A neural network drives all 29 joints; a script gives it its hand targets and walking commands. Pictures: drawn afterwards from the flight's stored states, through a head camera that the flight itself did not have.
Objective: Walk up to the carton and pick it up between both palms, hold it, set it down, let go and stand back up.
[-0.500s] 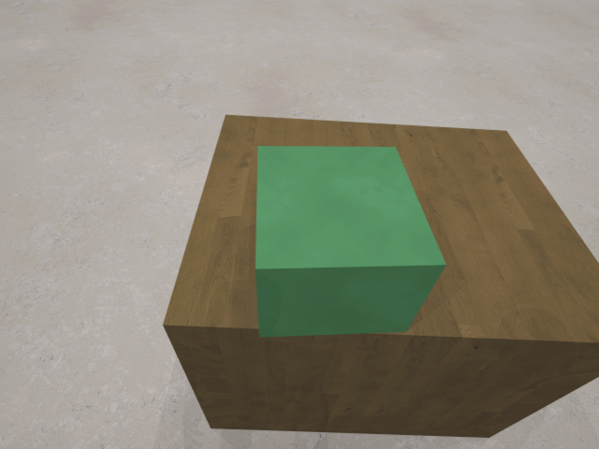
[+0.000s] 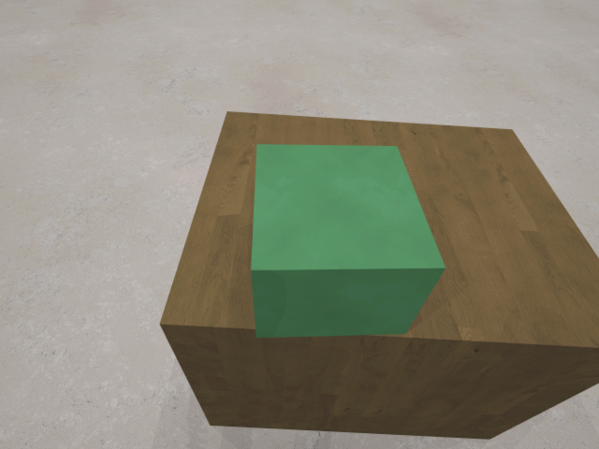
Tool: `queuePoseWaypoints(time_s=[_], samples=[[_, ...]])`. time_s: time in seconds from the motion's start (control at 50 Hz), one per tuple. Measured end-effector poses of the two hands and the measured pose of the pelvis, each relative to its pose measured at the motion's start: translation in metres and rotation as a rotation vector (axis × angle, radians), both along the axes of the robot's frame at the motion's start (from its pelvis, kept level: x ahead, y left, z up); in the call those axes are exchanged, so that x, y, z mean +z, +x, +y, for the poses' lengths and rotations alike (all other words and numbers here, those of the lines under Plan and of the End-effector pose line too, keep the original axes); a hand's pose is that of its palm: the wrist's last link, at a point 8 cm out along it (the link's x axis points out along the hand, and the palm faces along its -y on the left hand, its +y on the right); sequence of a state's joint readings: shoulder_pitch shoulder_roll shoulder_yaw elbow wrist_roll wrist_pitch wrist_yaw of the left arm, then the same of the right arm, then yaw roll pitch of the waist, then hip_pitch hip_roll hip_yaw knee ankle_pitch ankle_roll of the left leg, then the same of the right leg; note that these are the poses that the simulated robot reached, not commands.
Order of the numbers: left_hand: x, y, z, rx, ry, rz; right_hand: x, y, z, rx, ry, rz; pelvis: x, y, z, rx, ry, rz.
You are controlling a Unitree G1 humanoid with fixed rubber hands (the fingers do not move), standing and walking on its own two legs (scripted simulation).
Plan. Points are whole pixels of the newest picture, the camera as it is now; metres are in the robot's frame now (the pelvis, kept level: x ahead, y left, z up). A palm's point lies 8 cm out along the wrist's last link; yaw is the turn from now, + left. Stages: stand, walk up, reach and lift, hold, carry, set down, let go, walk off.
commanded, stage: stand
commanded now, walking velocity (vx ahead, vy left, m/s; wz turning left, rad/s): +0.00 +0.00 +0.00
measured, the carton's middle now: (329, 237) +0.46 -0.04 -0.01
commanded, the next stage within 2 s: none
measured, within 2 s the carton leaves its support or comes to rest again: neither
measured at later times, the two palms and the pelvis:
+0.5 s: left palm out of the picture -0.03 +0.19 -0.16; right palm out of the picture -0.02 -0.20 -0.15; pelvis +0.01 -0.01 +0.00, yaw +1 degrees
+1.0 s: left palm out of the picture -0.02 +0.19 -0.16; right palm out of the picture +0.00 -0.21 -0.15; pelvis +0.02 -0.01 +0.00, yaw +1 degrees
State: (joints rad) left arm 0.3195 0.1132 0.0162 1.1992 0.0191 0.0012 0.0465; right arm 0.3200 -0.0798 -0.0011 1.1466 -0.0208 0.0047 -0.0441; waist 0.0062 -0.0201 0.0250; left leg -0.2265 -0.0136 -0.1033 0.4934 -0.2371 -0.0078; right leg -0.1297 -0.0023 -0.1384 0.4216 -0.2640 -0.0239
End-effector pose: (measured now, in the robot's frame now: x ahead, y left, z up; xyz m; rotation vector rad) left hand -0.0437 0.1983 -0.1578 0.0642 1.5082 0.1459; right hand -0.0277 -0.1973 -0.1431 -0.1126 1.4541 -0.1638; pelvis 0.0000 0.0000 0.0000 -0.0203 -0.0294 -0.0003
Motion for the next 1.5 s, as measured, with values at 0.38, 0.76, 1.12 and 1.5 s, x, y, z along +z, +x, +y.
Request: queuePoseWaypoints(time_s=[0.38,0.76,1.12,1.5], samples=[[0.0,0.008,-0.004,0.015,0.007,0.002,-0.001,0.008,-0.005,0.005,-0.002,0.016,-0.001,0.007,-0.005,0.007,0.001,0.001],[0.0,0.022,-0.009,0.021,0.005,-0.013,-0.002,0.023,-0.012,0.009,-0.015,0.013,-0.002,0.015,-0.008,0.01,0.002,0.004],[0.0,0.023,-0.005,0.029,0.019,0.003,-0.004,0.031,-0.013,0.012,-0.013,0.016,-0.003,0.021,-0.008,0.012,0.005,0.001],[0.0,0.029,-0.008,0.033,0.022,-0.008,-0.006,0.041,-0.017,0.016,-0.019,0.0,-0.004,0.025,-0.009,0.016,0.005,0.002]])
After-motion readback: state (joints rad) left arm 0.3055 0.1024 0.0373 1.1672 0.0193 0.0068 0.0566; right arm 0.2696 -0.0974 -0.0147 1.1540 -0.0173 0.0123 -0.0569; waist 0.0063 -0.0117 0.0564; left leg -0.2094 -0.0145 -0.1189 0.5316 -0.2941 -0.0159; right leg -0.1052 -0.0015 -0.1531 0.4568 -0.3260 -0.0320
